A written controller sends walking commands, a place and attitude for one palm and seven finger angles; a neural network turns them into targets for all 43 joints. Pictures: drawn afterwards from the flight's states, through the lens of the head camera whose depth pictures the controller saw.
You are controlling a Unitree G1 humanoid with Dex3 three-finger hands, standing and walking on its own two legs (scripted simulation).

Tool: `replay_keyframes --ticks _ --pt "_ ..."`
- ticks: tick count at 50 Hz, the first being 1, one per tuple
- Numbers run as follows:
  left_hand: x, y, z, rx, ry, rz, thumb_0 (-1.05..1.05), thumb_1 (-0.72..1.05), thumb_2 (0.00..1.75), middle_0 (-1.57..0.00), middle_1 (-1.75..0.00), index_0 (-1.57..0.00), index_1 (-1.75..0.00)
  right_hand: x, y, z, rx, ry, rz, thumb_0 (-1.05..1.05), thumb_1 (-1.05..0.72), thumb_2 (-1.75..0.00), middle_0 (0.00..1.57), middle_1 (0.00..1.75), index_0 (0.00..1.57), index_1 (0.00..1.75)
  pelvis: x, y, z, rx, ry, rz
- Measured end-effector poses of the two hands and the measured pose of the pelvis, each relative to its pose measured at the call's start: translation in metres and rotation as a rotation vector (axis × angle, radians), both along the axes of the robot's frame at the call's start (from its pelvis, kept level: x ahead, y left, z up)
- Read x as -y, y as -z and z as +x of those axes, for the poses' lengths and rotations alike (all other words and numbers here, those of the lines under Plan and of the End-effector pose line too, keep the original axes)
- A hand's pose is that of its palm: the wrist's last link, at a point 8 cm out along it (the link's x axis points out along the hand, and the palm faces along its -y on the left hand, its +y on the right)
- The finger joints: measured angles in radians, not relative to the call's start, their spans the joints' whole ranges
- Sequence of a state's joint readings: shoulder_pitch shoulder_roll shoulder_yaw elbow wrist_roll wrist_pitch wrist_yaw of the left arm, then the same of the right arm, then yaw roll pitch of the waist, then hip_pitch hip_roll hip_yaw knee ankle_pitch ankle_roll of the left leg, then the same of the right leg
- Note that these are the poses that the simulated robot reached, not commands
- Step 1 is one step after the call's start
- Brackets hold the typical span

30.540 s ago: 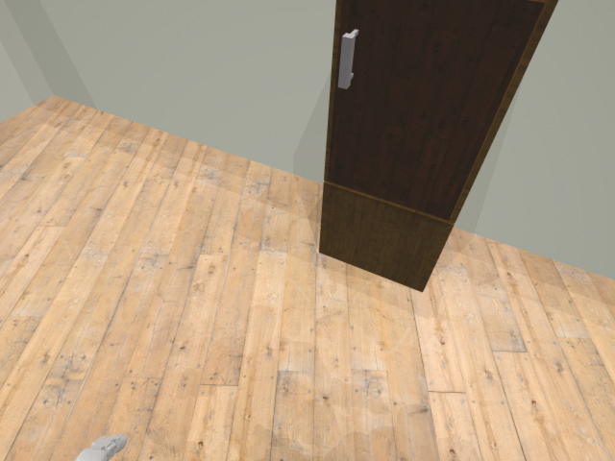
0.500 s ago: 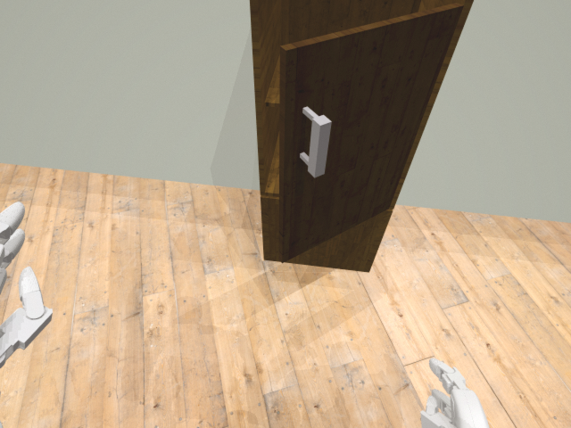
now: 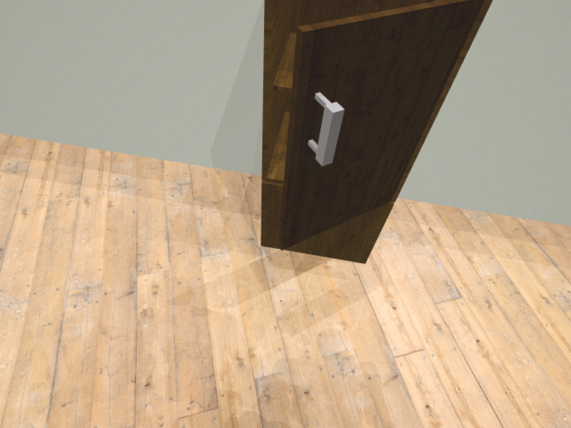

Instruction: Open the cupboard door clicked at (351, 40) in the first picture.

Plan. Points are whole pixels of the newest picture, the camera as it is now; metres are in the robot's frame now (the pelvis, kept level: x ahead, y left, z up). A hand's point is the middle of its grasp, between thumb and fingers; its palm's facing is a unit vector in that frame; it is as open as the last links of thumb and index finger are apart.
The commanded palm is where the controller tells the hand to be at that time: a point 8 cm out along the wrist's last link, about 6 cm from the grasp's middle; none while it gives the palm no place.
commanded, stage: let the arm hang, fingers relaxed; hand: left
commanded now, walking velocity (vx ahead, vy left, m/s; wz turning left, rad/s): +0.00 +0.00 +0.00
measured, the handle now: (322, 129) +0.60 -0.03 +0.08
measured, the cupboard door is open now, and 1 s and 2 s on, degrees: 39 39 39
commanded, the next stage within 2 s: look to check the result in 0.64 s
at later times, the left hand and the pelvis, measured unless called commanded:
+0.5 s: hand out of the picture +0.01 +0.16 -0.18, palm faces +0.02 -0.99 -0.16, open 7.3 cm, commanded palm none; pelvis +0.01 +0.01 +0.00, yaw -1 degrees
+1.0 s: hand out of the picture +0.01 +0.17 -0.17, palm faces +0.03 -0.98 -0.18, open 7.4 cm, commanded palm none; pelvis +0.04 +0.01 +0.00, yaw -1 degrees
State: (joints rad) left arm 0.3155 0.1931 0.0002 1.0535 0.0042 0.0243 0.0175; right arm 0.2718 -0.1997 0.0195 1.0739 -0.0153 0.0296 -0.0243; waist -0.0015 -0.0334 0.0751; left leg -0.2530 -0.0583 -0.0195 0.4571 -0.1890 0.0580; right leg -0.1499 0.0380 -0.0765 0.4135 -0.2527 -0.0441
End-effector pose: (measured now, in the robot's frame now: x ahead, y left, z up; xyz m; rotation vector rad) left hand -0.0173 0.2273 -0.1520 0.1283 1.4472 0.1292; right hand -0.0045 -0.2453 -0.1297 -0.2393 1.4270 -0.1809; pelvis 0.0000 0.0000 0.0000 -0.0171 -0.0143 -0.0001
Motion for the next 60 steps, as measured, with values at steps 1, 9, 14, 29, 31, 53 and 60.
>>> replay_keyframes --ticks 1,9,14,29,31,53,60 --pt "-0.002 -0.002 -0.006 -0.019 -0.006 0.008 0.0 0.96 0.89 -0.21 -0.3 -0.2 -0.3 -0.004 0.003 -0.003 -0.011 0.005 0.011 0.01 -0.91 -0.89 0.2 0.3 0.2 0.29 -0.001 0.0 0.0 0.001 0.0 0.0" --pt "-0.013 -0.016 -0.025 -0.079 -0.021 0.063 0.0 0.93 0.9 -0.2 -0.3 -0.2 -0.3 -0.039 0.02 -0.008 -0.017 0.029 0.11 0.01 -0.91 -0.89 0.2 0.3 0.2 0.29 -0.007 -0.002 0.001 0.007 0.007 0.007" --pt "-0.009 -0.015 -0.014 -0.049 -0.022 0.06 0.0 0.92 0.9 -0.2 -0.3 -0.19 -0.3 -0.048 0.023 -0.008 -0.017 0.037 0.13 0.02 -0.92 -0.89 0.2 0.3 0.2 0.29 -0.009 -0.002 0.004 0.007 0.009 0.013" --pt "0.017 -0.004 0.021 0.012 -0.006 -0.011 0.01 0.93 0.9 -0.2 -0.3 -0.2 -0.3 -0.043 0.016 -0.002 -0.004 0.063 0.096 0.01 -0.91 -0.89 0.2 0.3 0.2 0.29 -0.006 -0.002 0.016 0.004 0.016 0.018" --pt "0.017 -0.004 0.021 0.008 -0.009 -0.011 0.01 0.92 0.9 -0.2 -0.3 -0.2 -0.3 -0.042 0.016 -0.002 -0.009 0.063 0.094 0.01 -0.91 -0.89 0.2 0.3 0.2 0.29 -0.006 -0.002 0.018 0.002 0.015 0.017" --pt "0.008 -0.007 0.032 -0.017 -0.024 0.011 0.0 0.91 0.9 -0.2 -0.3 -0.19 -0.3 -0.041 0.016 0.027 -0.005 0.048 0.087 0.01 -0.91 -0.89 0.2 0.3 0.2 0.29 -0.009 -0.003 0.038 -0.007 0.011 0.019" --pt "0.008 -0.005 0.044 0.004 -0.02 0.004 0.0 0.91 0.9 -0.2 -0.3 -0.19 -0.3 -0.038 0.014 0.036 0.007 0.041 0.074 0.01 -0.91 -0.89 0.2 0.3 0.2 0.29 -0.01 -0.003 0.043 -0.008 0.009 0.019"
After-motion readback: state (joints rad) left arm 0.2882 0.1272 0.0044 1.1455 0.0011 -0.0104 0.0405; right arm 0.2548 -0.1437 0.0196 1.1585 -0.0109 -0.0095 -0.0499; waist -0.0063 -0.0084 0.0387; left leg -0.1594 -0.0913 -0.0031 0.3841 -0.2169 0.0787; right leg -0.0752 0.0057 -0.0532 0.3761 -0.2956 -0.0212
